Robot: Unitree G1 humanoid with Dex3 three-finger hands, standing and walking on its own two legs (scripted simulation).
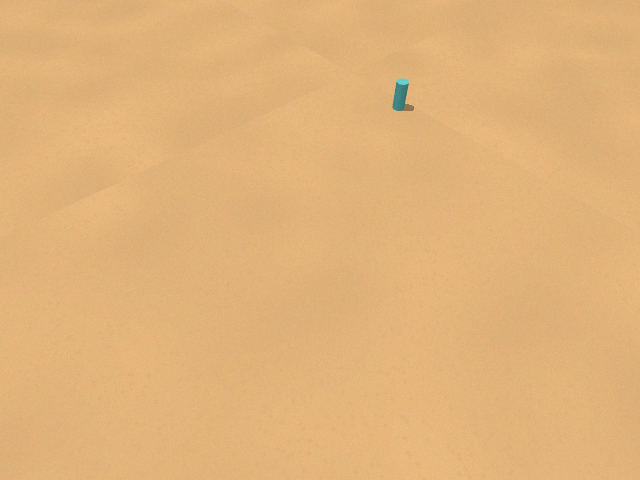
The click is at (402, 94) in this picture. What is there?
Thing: squat round
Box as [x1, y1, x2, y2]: [392, 78, 408, 110]
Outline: 406,79 401,78 398,79 396,82 392,106 396,110 401,110 404,105 408,81
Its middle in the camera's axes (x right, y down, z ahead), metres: +0.44 -0.79 +2.14
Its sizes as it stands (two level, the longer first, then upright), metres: 0.065 0.065 0.156
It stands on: the floor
